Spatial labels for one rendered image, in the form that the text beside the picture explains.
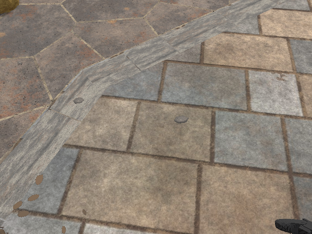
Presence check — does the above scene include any right robot hand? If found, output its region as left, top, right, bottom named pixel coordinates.
left=275, top=218, right=312, bottom=234

